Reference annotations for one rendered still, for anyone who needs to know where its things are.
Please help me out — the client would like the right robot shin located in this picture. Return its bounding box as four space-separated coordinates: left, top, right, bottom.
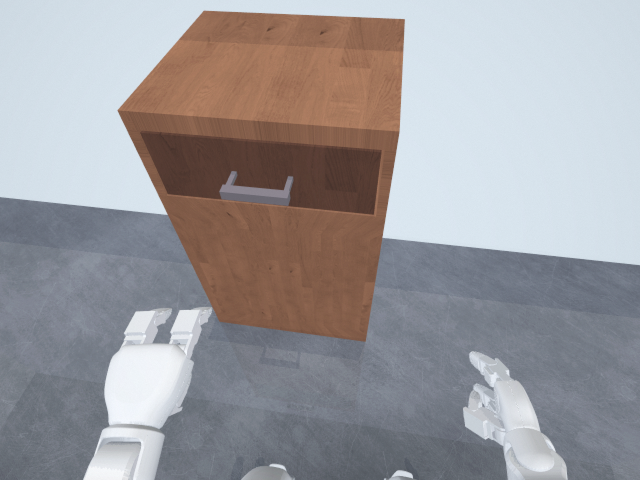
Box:
392 470 413 478

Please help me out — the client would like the drawer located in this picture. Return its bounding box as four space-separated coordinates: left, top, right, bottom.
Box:
140 131 382 215

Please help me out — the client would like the handle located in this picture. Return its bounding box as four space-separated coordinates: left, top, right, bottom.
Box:
219 171 293 206

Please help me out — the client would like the robot left hand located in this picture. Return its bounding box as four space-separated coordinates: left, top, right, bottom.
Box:
104 307 212 429

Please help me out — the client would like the robot right hand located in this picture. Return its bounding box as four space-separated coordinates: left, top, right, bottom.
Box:
463 351 541 446

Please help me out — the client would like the cabinet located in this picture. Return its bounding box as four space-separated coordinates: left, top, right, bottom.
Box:
117 11 405 342

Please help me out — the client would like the left robot forearm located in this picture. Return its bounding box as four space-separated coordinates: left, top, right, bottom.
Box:
83 424 165 480

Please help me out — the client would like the right robot forearm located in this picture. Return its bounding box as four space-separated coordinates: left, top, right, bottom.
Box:
503 428 567 480

